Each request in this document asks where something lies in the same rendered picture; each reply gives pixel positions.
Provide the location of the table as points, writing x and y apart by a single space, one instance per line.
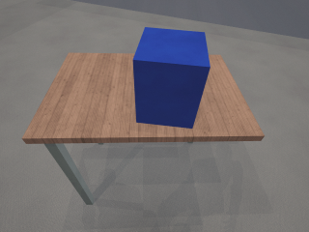
92 100

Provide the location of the carton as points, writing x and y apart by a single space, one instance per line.
170 71

